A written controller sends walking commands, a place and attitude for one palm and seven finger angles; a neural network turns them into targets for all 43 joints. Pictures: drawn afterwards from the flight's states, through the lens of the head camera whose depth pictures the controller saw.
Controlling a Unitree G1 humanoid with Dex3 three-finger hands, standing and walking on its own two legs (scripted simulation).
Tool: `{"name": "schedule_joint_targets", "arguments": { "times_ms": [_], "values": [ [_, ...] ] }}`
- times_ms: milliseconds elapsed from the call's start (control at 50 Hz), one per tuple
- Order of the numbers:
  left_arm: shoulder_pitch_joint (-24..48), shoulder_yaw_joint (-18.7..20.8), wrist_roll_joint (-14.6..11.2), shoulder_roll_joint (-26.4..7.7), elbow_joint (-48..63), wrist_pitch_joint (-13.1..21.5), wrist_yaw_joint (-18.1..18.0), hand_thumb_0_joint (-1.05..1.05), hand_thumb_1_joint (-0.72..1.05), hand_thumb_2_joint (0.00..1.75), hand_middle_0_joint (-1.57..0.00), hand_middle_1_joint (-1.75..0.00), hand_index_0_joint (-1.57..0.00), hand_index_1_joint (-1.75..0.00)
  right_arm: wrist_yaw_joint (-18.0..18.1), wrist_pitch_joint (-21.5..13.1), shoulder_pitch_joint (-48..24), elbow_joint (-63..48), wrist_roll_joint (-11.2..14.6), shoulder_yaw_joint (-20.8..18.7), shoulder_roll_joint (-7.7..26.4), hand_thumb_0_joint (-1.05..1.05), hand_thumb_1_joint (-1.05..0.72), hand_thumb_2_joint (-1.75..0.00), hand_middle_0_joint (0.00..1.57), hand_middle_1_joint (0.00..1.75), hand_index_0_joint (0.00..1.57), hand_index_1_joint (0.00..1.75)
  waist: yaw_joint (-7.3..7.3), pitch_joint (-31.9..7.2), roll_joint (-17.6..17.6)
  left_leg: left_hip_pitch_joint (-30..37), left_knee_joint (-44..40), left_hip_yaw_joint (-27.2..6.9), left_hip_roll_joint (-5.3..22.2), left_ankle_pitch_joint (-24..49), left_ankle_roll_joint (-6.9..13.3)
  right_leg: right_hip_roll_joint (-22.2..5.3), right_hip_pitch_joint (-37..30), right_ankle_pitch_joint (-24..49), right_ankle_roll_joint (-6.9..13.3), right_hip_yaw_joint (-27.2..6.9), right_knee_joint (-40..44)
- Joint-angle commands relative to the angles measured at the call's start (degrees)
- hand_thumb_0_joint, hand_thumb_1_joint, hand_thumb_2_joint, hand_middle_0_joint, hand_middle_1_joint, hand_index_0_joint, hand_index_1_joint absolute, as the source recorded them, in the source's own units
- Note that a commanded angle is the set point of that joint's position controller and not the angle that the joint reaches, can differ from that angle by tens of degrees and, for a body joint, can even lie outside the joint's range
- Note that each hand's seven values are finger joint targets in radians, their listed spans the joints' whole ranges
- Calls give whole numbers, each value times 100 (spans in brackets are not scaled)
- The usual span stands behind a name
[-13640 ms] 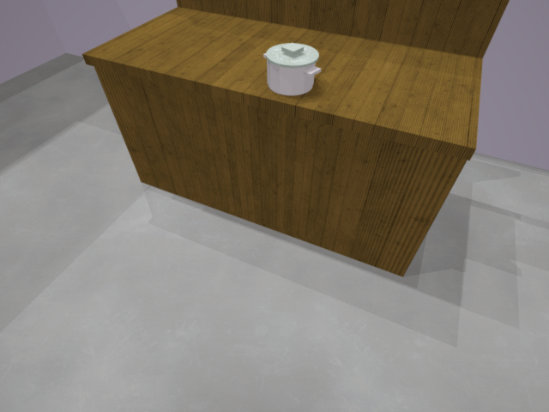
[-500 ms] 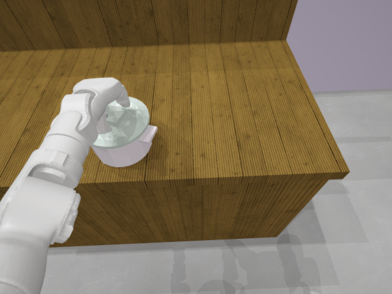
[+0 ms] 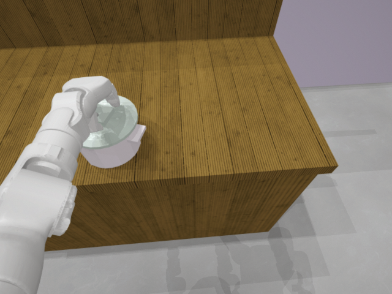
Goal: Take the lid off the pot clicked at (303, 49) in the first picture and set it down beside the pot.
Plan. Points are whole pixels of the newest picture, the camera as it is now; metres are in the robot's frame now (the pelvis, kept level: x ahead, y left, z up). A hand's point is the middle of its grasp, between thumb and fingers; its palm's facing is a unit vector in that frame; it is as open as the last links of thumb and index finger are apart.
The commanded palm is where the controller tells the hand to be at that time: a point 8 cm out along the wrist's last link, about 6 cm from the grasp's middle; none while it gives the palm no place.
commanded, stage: lower the open fingers around the knob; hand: left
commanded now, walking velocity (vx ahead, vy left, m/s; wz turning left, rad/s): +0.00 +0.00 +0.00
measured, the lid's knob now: (100, 114) +0.51 +0.20 +0.06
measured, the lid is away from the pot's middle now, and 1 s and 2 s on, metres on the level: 0.01 0.01 0.01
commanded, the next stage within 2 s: close the fingers and squeeze the knob in 0.52 s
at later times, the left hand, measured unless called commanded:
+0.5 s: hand (95, 114) +0.48 +0.19 +0.09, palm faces -0.38 -0.05 -0.92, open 10.2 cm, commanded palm +0.49 +0.19 +0.14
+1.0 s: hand (96, 117) +0.48 +0.19 +0.08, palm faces -0.38 -0.02 -0.92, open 9.7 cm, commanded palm +0.48 +0.19 +0.13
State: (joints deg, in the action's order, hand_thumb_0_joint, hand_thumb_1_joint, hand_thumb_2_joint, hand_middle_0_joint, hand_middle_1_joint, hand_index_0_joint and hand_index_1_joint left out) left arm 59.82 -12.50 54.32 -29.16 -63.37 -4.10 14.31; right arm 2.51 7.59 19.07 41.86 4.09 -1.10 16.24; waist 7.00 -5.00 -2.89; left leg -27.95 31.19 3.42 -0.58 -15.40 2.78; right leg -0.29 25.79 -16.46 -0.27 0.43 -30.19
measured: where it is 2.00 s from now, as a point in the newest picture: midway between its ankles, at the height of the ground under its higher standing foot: outside the picture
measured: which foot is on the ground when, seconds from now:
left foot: down 0.00-1.00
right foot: down 0.00-1.00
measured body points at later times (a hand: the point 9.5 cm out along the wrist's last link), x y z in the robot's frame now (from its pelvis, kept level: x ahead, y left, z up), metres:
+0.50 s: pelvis +0.00 +0.00 +0.00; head +0.06 -0.01 +0.44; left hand +0.50 +0.19 +0.14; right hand +0.02 -0.27 -0.13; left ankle -0.01 +0.09 -0.73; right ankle -0.03 -0.13 -0.73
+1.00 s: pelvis +0.00 +0.00 +0.00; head +0.06 -0.01 +0.45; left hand +0.49 +0.19 +0.14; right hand +0.02 -0.27 -0.13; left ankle -0.01 +0.09 -0.73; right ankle -0.03 -0.13 -0.73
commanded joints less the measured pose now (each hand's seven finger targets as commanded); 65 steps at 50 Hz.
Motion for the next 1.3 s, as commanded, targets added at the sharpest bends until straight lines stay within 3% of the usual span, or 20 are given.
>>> {"name": "schedule_joint_targets", "arguments": {
  "times_ms": [0,160,280,360,380,420,480,520,600,620,680,740,820,880,940,1000,1060,1120,1200,1280],
  "values": [
    [2576,342,-26,-1126,891,58,-162,0,-29,138,-82,-8,-82,-8,89,-164,350,-497,-49,-243,870,0,-90,-90,20,30,20,30,113,-2111,140,1779,-58,-246,-70,1939,187,227,-261,1962,219,117,284],
    [2568,352,-47,-1198,590,16,-127,0,-29,138,-82,-8,-82,-8,120,-153,391,-481,-17,-231,925,0,-90,-90,20,30,20,30,184,-1908,414,1577,-31,-218,-33,1769,190,235,-138,1874,191,114,279],
    [2510,506,48,-1367,744,72,-141,0,-29,138,-82,-8,-82,-8,130,-154,380,-540,-43,-236,897,0,-90,-90,20,30,20,30,104,-2200,292,1702,18,-222,-47,1973,194,239,-211,2006,197,94,243],
    [2513,352,34,-1157,739,71,-145,0,-29,138,-82,-8,-82,-8,113,-136,372,-533,-43,-247,886,0,-90,-90,20,30,20,30,124,-2028,127,1744,33,-220,-8,2079,172,241,-59,1971,214,135,236],
    [2545,521,73,-1375,863,88,-168,0,-29,138,-82,-8,-82,-8,111,-126,366,-564,-36,-243,886,0,-90,-90,20,30,20,30,74,-2150,174,1777,15,-254,-13,2071,167,249,-121,1949,215,133,228],
    [2260,503,31,-1345,514,40,-179,0,-29,138,-82,-8,-82,-8,125,-124,367,-567,-27,-204,907,0,-90,-90,20,30,20,30,95,-1941,434,1511,3,-212,-34,1832,178,250,-138,1878,197,130,236],
    [2404,479,44,-1382,560,16,-189,0,-29,138,-82,-8,-82,-8,147,-112,371,-577,-7,-203,911,0,-90,-90,20,30,20,30,110,-1943,384,1479,-21,-199,-39,1803,177,243,-157,1888,198,118,231],
    [2535,285,94,-1104,622,-12,-200,0,-29,138,-82,-8,-82,-8,124,-130,370,-550,-13,-226,882,0,-90,-90,20,30,20,30,140,-1948,232,1677,-2,-242,-4,1884,158,260,69,1766,213,161,225],
    [2439,442,62,-1224,812,27,-216,0,-29,138,-82,-8,-82,-8,104,-116,359,-611,-48,-239,863,0,-90,-90,20,30,20,30,66,-2204,106,1825,24,-261,3,2079,148,246,-67,1861,219,153,191],
    [2330,479,54,-1238,689,23,-217,0,-9,95,-48,-74,-48,-74,118,-115,371,-616,-44,-234,865,0,-90,-90,20,30,20,30,72,-2155,243,1774,29,-253,-18,2037,159,259,-67,1858,215,150,208],
    [2645,230,15,-960,880,6,-195,0,-7,96,-48,-79,-48,-79,86,-100,373,-562,-35,-253,871,0,-90,-90,20,30,20,30,149,-2083,219,1864,6,-284,19,2039,157,270,91,1777,207,170,235],
    [2701,501,28,-1278,965,27,-240,0,-4,96,-49,-84,-49,-84,113,-115,389,-563,-46,-253,890,0,-90,-90,20,30,20,30,103,-2223,171,1902,-8,-301,12,2131,166,260,-35,1875,232,146,230],
    [2817,183,20,-856,1075,31,-258,0,-1,96,-50,-89,-50,-89,94,-141,352,-544,-38,-268,841,0,-90,-90,20,30,20,30,168,-2143,42,2086,-10,-332,33,2086,149,271,191,1694,226,184,254],
    [2569,563,49,-1307,976,54,-301,0,2,96,-51,-92,-51,-92,105,-135,408,-549,-56,-253,866,0,-90,-90,20,30,20,30,75,-2257,135,2006,1,-335,15,2222,154,277,-42,1878,231,161,234],
    [2890,220,-16,-846,1394,90,-295,0,5,96,-52,-95,-52,-95,93,-182,361,-563,-60,-288,802,0,-90,-90,20,30,20,30,141,-2440,-7,2268,11,-352,27,2497,161,268,-4,1977,227,157,271],
    [2563,492,-22,-1221,931,-5,-322,0,9,95,-54,-98,-54,-98,90,-153,392,-503,-57,-261,865,0,-90,-90,20,30,20,30,106,-2098,208,1891,-28,-286,10,2020,175,269,-104,1873,219,144,283],
    [2611,337,-9,-1005,1198,56,-295,0,12,93,-55,-100,-55,-100,83,-161,367,-537,-57,-275,816,0,-90,-90,20,30,20,30,94,-2339,-59,2173,22,-333,7,2527,159,260,-124,2094,233,147,251],
    [2241,599,24,-1290,1006,54,-304,0,15,92,-57,-102,-57,-102,64,-140,351,-549,-57,-265,833,0,-90,-90,20,30,20,30,20,-2248,95,2068,39,-316,3,2510,157,278,-180,2107,225,144,261],
    [2468,265,-85,-892,1189,59,-246,0,20,89,-60,-104,-60,-104,61,-116,288,-555,-52,-282,815,0,-90,-90,20,30,20,30,110,-2108,133,2041,5,-262,4,2412,181,262,-175,2141,211,152,301],
    [2338,640,-43,-1455,1099,80,-245,0,25,86,-63,-106,-63,-106,102,-78,281,-566,-34,-238,871,0,-90,-90,20,30,20,30,45,-2173,294,1808,-22,-226,-39,2249,204,246,-430,2304,206,91,287]
  ]
}}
